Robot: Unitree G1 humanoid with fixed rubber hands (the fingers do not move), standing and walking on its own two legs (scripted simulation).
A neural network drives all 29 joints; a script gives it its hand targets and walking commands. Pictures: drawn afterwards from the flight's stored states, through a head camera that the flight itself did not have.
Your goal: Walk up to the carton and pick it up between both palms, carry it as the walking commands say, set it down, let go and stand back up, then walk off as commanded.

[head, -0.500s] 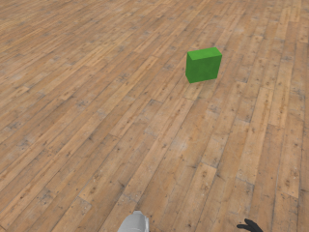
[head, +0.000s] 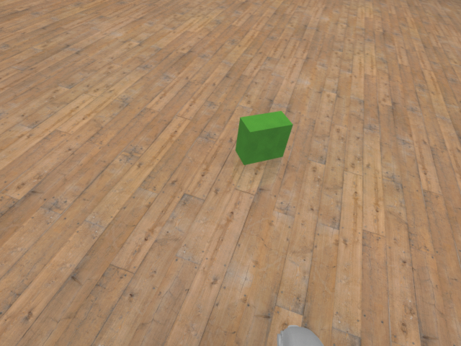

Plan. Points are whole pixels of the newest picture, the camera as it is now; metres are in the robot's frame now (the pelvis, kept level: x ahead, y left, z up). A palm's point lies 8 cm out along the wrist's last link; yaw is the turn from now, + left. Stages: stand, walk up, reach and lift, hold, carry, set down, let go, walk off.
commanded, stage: walk up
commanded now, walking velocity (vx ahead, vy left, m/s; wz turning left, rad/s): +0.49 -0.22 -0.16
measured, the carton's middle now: (262, 138) +1.43 -0.25 -0.65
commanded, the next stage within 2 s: none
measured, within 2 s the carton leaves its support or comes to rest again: neither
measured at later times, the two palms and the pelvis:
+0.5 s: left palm (182, 240) +0.41 +0.14 -0.18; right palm out of the picture +0.09 -0.27 -0.14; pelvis +0.26 -0.07 -0.04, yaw -2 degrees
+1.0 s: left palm (165, 203) +0.51 +0.19 -0.16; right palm (332, 187) +0.58 -0.29 -0.13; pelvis +0.52 -0.05 -0.01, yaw -4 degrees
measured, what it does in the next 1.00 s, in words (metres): walks ahead: right foot, then left foot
